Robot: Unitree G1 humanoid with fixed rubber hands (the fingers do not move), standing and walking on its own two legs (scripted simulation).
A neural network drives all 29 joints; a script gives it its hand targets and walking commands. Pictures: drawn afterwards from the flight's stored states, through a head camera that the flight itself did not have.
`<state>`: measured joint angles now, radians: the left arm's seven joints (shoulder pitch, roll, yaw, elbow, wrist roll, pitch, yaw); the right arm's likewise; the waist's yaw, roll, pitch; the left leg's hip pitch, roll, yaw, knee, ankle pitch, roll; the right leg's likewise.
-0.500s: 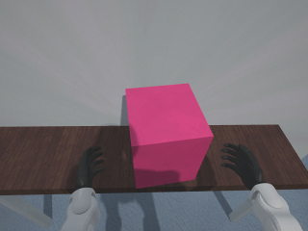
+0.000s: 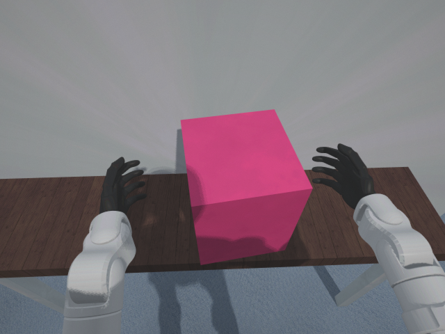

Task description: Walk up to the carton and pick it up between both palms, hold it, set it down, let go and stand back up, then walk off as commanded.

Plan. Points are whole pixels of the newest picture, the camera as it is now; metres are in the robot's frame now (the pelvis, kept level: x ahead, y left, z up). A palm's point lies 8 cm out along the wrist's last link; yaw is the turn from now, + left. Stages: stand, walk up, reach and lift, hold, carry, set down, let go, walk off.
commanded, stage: reach and lift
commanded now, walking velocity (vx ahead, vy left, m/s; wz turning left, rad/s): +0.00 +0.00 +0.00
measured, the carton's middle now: (236, 189) +0.43 +0.02 -0.01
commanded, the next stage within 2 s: none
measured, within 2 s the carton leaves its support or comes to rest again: neither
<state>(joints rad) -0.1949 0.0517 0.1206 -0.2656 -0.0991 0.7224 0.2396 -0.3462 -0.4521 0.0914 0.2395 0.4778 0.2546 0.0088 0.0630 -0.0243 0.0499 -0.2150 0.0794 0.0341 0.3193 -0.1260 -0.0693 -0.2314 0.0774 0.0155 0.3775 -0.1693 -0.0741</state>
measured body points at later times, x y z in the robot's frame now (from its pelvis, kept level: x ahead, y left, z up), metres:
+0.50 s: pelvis +0.00 +0.01 +0.00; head +0.05 +0.01 +0.45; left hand +0.35 +0.23 +0.14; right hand +0.44 -0.16 +0.14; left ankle +0.02 +0.17 -0.74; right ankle +0.01 -0.07 -0.74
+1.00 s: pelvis +0.01 +0.01 +0.00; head +0.07 +0.01 +0.44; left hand +0.39 +0.24 +0.15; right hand +0.49 -0.14 +0.16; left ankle +0.02 +0.17 -0.74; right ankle +0.01 -0.07 -0.74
